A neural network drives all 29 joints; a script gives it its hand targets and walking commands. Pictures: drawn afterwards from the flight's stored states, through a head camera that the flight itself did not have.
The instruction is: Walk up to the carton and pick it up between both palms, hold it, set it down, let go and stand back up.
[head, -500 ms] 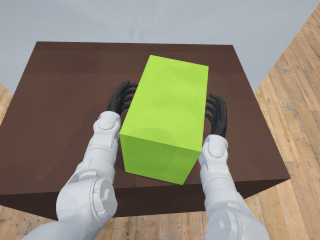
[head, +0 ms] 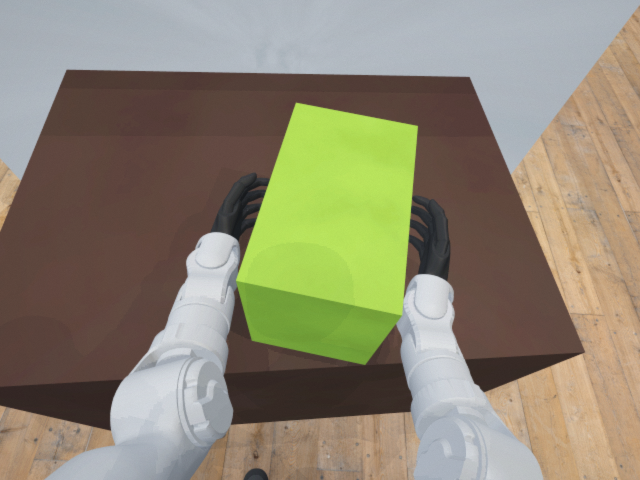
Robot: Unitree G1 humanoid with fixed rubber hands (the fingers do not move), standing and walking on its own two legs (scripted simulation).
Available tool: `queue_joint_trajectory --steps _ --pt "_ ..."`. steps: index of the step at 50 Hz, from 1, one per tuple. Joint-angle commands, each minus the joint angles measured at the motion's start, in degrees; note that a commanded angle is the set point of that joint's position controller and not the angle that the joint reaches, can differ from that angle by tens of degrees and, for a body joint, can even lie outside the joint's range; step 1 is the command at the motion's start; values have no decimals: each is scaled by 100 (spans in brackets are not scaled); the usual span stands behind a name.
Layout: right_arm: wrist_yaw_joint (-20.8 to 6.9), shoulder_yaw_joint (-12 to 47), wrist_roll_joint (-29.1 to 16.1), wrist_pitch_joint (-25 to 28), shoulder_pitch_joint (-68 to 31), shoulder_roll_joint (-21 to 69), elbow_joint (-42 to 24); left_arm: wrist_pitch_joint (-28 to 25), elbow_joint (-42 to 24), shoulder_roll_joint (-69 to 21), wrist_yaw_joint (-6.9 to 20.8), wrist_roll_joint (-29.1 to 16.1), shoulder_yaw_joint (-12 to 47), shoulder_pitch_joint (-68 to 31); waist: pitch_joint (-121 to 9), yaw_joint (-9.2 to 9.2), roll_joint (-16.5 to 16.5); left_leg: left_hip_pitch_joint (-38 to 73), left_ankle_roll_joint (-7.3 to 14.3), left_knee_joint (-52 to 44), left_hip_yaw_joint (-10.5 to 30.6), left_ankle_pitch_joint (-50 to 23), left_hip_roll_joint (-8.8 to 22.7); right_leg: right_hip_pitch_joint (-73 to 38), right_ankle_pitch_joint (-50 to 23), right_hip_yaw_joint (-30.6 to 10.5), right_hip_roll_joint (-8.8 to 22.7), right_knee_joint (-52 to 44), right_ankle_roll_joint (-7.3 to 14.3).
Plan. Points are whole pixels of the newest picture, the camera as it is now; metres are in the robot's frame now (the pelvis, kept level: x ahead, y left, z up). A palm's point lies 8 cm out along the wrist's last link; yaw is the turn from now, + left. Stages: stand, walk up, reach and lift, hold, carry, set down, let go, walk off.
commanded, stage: set down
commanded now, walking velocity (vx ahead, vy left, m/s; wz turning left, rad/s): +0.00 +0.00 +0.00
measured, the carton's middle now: (331, 237) +0.43 +0.00 -0.02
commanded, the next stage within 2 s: none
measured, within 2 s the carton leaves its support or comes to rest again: rests again in 0.20 s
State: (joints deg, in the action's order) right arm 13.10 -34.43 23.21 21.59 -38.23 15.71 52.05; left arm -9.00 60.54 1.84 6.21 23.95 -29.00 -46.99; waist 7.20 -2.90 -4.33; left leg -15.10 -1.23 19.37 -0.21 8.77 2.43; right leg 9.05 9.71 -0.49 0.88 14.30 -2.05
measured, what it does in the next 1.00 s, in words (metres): stands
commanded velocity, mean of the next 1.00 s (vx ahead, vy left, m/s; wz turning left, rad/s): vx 0.00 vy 0.00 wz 0.00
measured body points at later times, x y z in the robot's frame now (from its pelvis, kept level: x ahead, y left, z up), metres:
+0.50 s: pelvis +0.00 +0.03 -0.01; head +0.09 +0.07 +0.43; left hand +0.46 +0.19 +0.02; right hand +0.39 -0.13 +0.00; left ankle +0.01 +0.13 -0.75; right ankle -0.03 -0.14 -0.75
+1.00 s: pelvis -0.04 +0.03 -0.02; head +0.00 +0.06 +0.43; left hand +0.45 +0.19 +0.14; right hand +0.40 -0.13 +0.11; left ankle +0.01 +0.13 -0.75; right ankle -0.03 -0.14 -0.75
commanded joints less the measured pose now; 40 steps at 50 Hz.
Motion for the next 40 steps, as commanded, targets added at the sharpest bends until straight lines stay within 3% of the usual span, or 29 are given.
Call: queue_joint_trajectory --steps 1,3,6,12,14,16,17,18,20,22,23,24,25,26,27,28,30,31,32,33,36,37,38,39,40 --pt "73 1264 -160 209 -1647 42 936 -461 -160 582 -344 -350 505 -2346 -3552 320 694 -241 220 295 -793 -1246 -293 -441 -2273 404 -143 630 -206" --pt "136 1537 -510 315 -1940 103 640 -670 -245 814 -475 -651 718 -2567 -4288 382 727 -484 225 509 -781 -1395 -312 -491 -2626 272 -130 857 -212" --pt "267 1922 -1077 583 -2100 -328 574 -946 -294 1115 -622 -1108 1066 -2764 -5433 263 841 -575 51 909 -721 -2289 -345 -654 -3868 174 -202 1210 -201" --pt "350 2081 -1638 922 -1889 -670 972 -1064 -408 851 -719 -1447 1624 -2747 -6380 -2 1463 379 -265 1749 -633 -4113 -234 523 -3990 264 -382 1239 -72" --pt "358 2053 -1752 896 -2140 -965 1172 -933 -75 783 -724 -1580 1824 -2825 -6105 -113 1572 536 -326 1836 -600 -4212 -207 962 -3536 350 -428 1111 -15" --pt "368 1928 -1843 896 -2175 -1256 1175 -834 -164 852 -730 -1694 2000 -2874 -6132 -192 1693 960 -414 1922 -531 -4535 -169 1322 -3203 456 -506 959 28" --pt "352 1851 -1912 884 -2165 -1401 1388 -758 -22 804 -747 -1693 2027 -2901 -5801 -309 1761 1052 -481 1903 -483 -4500 -151 1557 -2862 486 -538 883 55" --pt "336 1768 -1945 851 -2395 -1526 1356 -683 -35 827 -744 -1776 2061 -2983 -5716 -264 1788 1149 -519 1903 -463 -4361 -136 1722 -2445 555 -562 795 102" --pt "320 1784 -2108 822 -2464 -1827 1168 -558 -200 813 -787 -1954 2259 -2976 -5759 -346 1888 1503 -634 1918 -385 -4722 -91 1962 -2284 598 -652 682 180" --pt "307 1897 -2346 710 -2629 -2028 1135 -398 -361 925 -800 -2088 2326 -3075 -5580 -294 1971 1683 -698 1930 -348 -4886 -84 2062 -2134 623 -648 595 236" --pt "300 1951 -2382 643 -2669 -2116 981 -336 -223 1019 -789 -2149 2271 -3008 -5587 -310 1800 1683 -670 1942 -341 -4959 -83 1997 -2278 608 -640 587 220" --pt "288 2007 -2501 572 -2762 -2202 949 -295 -194 1023 -781 -2260 2376 -2980 -5421 -310 1681 1647 -658 1902 -340 -4726 -106 1948 -2125 588 -661 588 235" --pt "281 2159 -2640 482 -2720 -2268 748 -215 -406 1156 -777 -2268 2321 -2970 -5399 -196 1647 1608 -650 1856 -370 -4655 -126 1777 -2158 546 -679 559 245" --pt "290 2128 -2669 410 -2845 -2340 686 -154 -268 1198 -777 -2372 2443 -3115 -5331 -294 1722 1565 -646 1799 -343 -4315 -126 1838 -2025 580 -611 535 235" --pt "286 2195 -2800 311 -3022 -2302 351 -88 -360 1326 -776 -2431 2402 -3226 -5327 -212 1559 1468 -602 1760 -372 -4116 -143 1690 -1999 580 -619 540 214" --pt "299 2258 -2921 221 -3116 -2477 17 -16 -545 1379 -776 -2597 2515 -3259 -5471 -324 1537 1510 -594 1707 -346 -3960 -180 1576 -2075 536 -614 544 195" --pt "291 2431 -3158 27 -3099 -2469 -662 55 -1254 1468 -812 -2787 2597 -3397 -6124 -280 1481 1744 -588 1736 -341 -4201 -220 1210 -2601 485 -613 644 158" --pt "274 2477 -3310 -99 -3345 -2583 -612 170 -924 1378 -836 -2937 2782 -3418 -5846 -323 1539 1662 -590 1717 -316 -3845 -213 1415 -2314 525 -600 624 164" --pt "265 2491 -3387 -237 -3446 -2528 -1033 210 -1238 1541 -855 -3041 2850 -3676 -6097 -251 1503 1678 -557 1651 -344 -3516 -243 1333 -2175 517 -586 596 173" --pt "259 2654 -3505 -366 -3390 -2541 -1597 279 -1671 1565 -849 -3193 2916 -3591 -6357 -204 1355 1771 -540 1635 -359 -3638 -259 963 -2582 494 -595 636 159" --pt "264 2904 -3715 -875 -3792 -2629 -2058 545 -1517 1918 -817 -3481 2891 -3893 -5963 -199 942 1452 -423 1448 -305 -2914 -294 740 -2624 416 -504 698 81" --pt "269 2923 -3732 -1098 -3901 -2708 -1900 608 -1557 1964 -820 -3552 2964 -4012 -5773 -264 969 1432 -368 1407 -303 -2733 -298 672 -2499 425 -510 707 35" --pt "257 2959 -3748 -1372 -4127 -2663 -1750 717 -1236 2083 -783 -3663 3101 -4270 -5329 -336 784 1225 -299 1278 -252 -2198 -287 715 -2043 420 -476 702 49" --pt "261 3022 -3796 -1556 -4108 -2604 -1926 798 -1333 2089 -761 -3667 3087 -4141 -5198 -359 643 1322 -281 1155 -253 -1906 -257 627 -2061 423 -464 636 77" --pt "292 2957 -3751 -1783 -4218 -2542 -1337 876 -652 2087 -725 -3698 3211 -4323 -4596 -478 727 992 -191 1067 -235 -1197 -244 942 -1341 423 -418 638 67"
